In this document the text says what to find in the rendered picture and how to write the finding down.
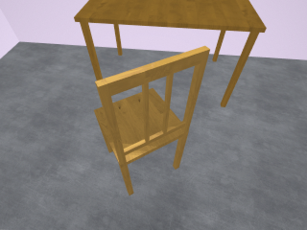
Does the table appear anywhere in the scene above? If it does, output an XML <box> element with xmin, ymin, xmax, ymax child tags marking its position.
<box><xmin>74</xmin><ymin>0</ymin><xmax>267</xmax><ymax>107</ymax></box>

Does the chair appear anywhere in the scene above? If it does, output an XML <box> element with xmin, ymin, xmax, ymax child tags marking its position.
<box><xmin>94</xmin><ymin>46</ymin><xmax>210</xmax><ymax>196</ymax></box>

